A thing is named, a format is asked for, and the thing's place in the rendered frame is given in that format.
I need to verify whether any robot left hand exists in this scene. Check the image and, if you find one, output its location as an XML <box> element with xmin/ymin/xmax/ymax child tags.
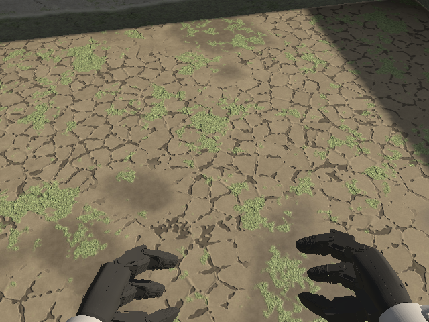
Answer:
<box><xmin>76</xmin><ymin>244</ymin><xmax>180</xmax><ymax>322</ymax></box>

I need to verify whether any robot right forearm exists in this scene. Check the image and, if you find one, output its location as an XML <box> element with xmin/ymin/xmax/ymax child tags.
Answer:
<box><xmin>379</xmin><ymin>302</ymin><xmax>429</xmax><ymax>322</ymax></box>

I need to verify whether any robot right hand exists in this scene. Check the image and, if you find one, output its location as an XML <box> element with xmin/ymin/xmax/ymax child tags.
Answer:
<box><xmin>296</xmin><ymin>229</ymin><xmax>412</xmax><ymax>322</ymax></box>

